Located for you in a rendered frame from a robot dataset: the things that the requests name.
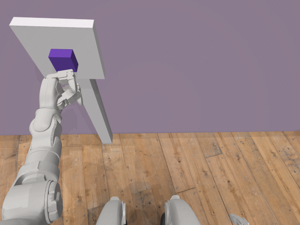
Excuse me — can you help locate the robot thigh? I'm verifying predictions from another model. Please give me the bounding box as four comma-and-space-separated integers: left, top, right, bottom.
96, 200, 126, 225
165, 199, 201, 225

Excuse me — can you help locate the left robot thigh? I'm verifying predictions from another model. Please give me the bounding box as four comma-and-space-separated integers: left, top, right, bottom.
96, 200, 126, 225

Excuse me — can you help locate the panel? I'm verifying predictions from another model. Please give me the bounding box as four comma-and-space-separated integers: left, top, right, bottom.
9, 17, 113, 144

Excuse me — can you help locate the left robot upper arm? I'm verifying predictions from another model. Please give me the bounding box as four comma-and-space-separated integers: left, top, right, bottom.
0, 180, 63, 225

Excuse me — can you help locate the left robot hand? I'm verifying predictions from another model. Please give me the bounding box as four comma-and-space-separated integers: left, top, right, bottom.
39, 69, 83, 114

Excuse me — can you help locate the button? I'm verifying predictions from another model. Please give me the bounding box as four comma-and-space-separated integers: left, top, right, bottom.
48, 49, 78, 72

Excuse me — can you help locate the robot left forearm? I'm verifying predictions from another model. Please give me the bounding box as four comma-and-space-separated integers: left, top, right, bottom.
1, 108, 62, 221

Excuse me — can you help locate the right robot thigh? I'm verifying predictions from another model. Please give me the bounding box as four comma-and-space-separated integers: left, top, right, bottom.
165, 199, 201, 225

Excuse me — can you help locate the right robot hand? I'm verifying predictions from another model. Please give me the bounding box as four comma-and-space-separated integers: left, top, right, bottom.
229, 214, 249, 225

